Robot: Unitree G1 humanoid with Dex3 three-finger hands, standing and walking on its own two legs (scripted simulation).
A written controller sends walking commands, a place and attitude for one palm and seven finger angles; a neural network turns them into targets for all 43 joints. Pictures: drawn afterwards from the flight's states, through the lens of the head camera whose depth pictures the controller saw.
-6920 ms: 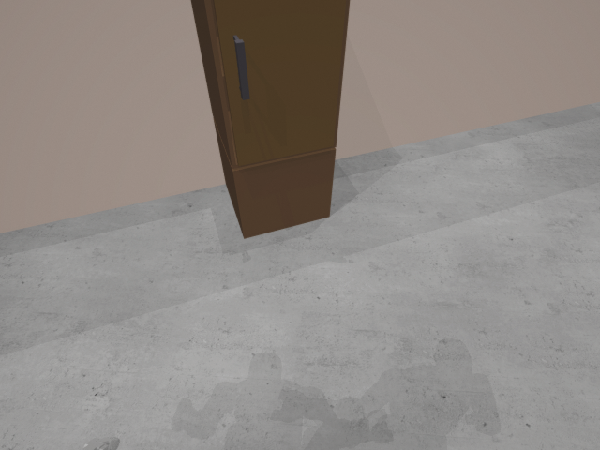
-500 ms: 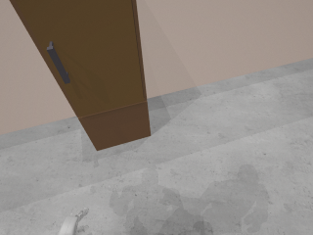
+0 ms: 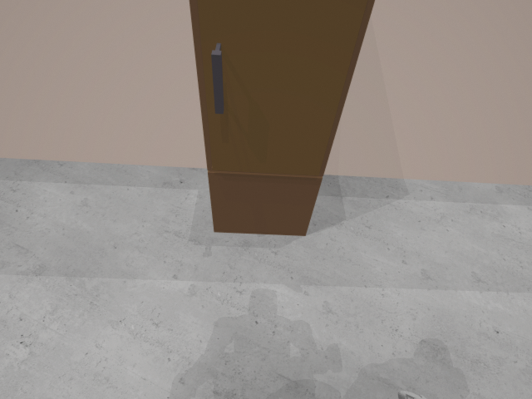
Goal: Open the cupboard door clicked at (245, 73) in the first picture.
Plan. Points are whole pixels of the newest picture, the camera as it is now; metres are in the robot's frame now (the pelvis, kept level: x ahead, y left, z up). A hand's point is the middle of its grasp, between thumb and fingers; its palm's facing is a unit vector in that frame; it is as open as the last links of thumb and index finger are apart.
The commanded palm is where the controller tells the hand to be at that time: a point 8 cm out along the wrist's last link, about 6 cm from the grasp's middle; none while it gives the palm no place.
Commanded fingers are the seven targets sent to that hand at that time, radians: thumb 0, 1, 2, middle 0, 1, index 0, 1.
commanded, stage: take the last steps up to it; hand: left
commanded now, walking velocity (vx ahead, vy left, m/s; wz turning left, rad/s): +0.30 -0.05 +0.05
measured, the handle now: (219, 79) +0.81 +0.21 +0.03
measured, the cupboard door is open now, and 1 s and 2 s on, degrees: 0 0 0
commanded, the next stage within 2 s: come to a stop and stand still in 0.82 s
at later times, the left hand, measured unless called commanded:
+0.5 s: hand (192, 392) +0.15 +0.13 -0.15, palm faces +0.05 -0.98 -0.21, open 7.3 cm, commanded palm none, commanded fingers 0.00 0.90 0.90 -0.20 -0.30 -0.20 -0.30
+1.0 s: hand (197, 394) +0.15 +0.13 -0.18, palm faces +0.13 -0.99 -0.11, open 7.4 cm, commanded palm none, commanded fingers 0.00 0.90 0.90 -0.20 -0.30 -0.20 -0.30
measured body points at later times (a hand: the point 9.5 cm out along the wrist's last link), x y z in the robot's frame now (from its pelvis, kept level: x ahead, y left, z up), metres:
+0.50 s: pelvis +0.09 -0.05 +0.00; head +0.10 -0.07 +0.45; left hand +0.15 +0.19 -0.14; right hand +0.02 -0.28 -0.16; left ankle +0.01 +0.09 -0.67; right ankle +0.12 -0.14 -0.73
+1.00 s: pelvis +0.24 -0.01 +0.00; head +0.26 +0.01 +0.45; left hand +0.15 +0.18 -0.17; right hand +0.36 -0.22 -0.14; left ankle +0.30 +0.08 -0.73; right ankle +0.15 -0.13 -0.68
